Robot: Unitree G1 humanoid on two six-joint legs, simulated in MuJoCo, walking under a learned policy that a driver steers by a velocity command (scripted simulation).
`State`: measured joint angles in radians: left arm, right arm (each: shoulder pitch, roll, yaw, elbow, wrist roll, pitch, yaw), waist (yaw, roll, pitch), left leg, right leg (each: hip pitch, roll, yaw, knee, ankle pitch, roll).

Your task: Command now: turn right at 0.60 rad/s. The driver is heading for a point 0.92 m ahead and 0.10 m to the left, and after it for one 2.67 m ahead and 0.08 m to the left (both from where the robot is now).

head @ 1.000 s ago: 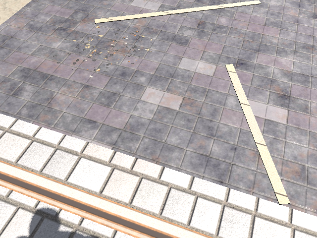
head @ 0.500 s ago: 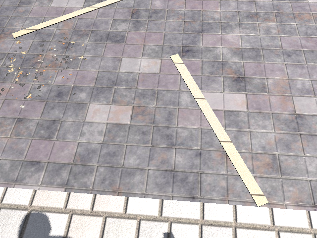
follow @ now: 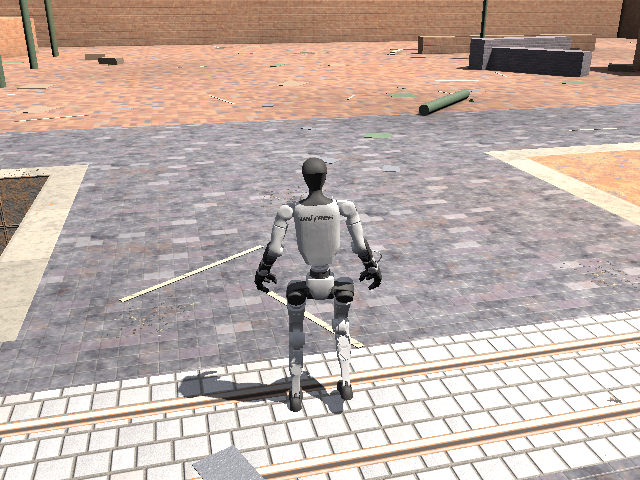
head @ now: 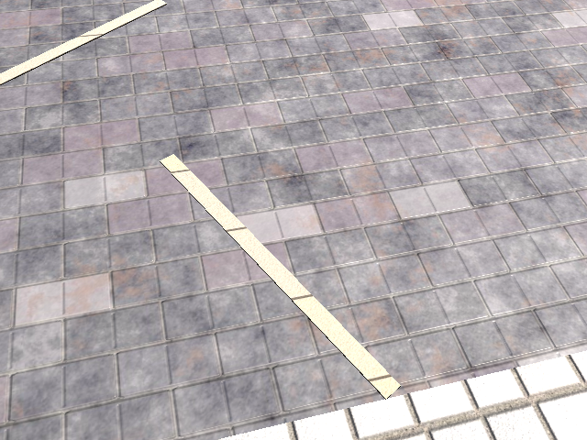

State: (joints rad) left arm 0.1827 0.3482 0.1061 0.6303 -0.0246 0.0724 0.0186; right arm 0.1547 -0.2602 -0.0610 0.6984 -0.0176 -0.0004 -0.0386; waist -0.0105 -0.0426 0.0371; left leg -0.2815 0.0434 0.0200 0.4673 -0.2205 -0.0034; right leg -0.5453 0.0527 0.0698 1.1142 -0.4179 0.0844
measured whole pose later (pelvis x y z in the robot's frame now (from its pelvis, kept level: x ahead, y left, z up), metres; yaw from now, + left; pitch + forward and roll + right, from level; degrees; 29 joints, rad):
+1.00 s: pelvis +0.13 -0.10 -0.01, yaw -10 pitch +2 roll +1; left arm 0.07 0.28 0.05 0.67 -0.02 -0.06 -0.05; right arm 0.44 -0.30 -0.06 0.86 0.03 -0.05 0.00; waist -0.09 0.00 0.02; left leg 0.07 0.06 0.01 0.32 -0.42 -0.05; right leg -0.46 -0.02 -0.03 0.53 -0.13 -0.05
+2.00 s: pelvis +0.68 -0.13 -0.01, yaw +21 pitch +2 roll +0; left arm 0.04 0.28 0.03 0.68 -0.01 -0.11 -0.02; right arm 0.36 -0.30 -0.08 0.70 0.02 -0.03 -0.01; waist -0.08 -0.04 0.02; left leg -0.11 -0.11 -0.20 0.47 -0.39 0.06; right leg -0.53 -0.01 0.09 0.50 -0.01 0.04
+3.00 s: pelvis +0.96 -0.04 -0.01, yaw +14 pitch +1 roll +3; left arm 0.23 0.30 0.06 0.72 0.02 0.03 0.01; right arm 0.09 -0.31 -0.09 0.76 -0.01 0.03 -0.04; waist 0.02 0.03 0.04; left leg -0.52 0.02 0.02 1.01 -0.46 -0.04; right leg -0.33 0.00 0.01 0.59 -0.28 -0.05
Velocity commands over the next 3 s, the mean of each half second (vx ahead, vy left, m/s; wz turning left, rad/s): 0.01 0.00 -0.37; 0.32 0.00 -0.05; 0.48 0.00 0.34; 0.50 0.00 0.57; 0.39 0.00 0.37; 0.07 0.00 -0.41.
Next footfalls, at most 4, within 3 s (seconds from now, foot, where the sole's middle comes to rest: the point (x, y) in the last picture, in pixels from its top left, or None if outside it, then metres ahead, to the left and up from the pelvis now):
0.20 right None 0.03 -0.14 -0.78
0.60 left None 0.04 0.07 -0.78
1.00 right None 0.26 -0.25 -0.78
1.56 left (308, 380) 0.60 -0.05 -0.78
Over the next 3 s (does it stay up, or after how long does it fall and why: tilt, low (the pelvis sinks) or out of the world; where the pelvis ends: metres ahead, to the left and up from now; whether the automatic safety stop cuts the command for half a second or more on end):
stays up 0.96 -0.04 -0.01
